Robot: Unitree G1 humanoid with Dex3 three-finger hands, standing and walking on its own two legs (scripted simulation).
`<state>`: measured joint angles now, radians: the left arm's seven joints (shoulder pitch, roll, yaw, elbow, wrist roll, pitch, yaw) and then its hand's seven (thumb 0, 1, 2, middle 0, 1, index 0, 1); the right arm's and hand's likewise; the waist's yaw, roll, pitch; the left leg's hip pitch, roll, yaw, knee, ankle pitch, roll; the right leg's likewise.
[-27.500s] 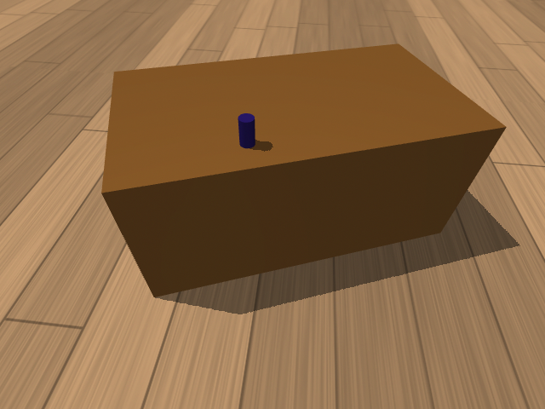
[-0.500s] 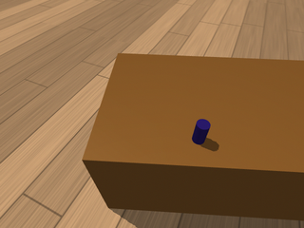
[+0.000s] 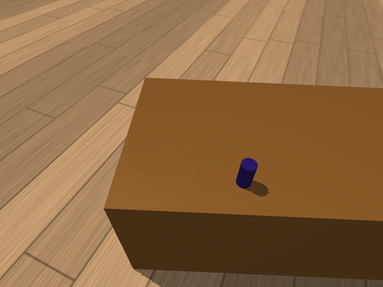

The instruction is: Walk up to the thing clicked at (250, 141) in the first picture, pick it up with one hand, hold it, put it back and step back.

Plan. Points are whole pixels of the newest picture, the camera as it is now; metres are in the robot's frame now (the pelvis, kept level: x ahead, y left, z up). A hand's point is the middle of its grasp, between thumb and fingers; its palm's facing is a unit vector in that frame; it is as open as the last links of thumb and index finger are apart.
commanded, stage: stand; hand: right
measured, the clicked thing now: (246, 173) +0.49 -0.17 -0.13
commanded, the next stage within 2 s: none
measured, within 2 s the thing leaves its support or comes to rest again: neither
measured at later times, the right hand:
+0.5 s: hand out of the picture +0.07 -0.24 -0.15, palm faces -0.01 +0.94 -0.34, open 7.4 cm
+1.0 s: hand out of the picture +0.09 -0.24 -0.15, palm faces -0.02 +0.94 -0.34, open 7.4 cm
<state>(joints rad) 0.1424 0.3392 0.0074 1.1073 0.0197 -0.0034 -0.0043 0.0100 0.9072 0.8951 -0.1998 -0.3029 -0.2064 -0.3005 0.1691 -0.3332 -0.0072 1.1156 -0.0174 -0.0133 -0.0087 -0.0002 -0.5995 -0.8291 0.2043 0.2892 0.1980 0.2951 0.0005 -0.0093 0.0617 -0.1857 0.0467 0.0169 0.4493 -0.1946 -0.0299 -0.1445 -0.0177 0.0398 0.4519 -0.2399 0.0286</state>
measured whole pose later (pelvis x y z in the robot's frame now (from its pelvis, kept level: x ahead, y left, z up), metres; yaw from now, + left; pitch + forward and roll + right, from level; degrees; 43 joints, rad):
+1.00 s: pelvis +0.02 +0.01 +0.01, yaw +0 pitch -3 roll +0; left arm 0.12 0.34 0.01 1.15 0.02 0.00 -0.01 0.01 0.91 0.90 -0.20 -0.30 -0.21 -0.30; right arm 0.10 -0.34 0.00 1.16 -0.01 0.00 0.00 0.00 -0.90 -0.90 0.21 0.30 0.20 0.30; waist 0.00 0.00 0.07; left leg -0.14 0.03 0.02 0.37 -0.18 -0.02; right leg -0.09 -0.03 0.04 0.35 -0.21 0.04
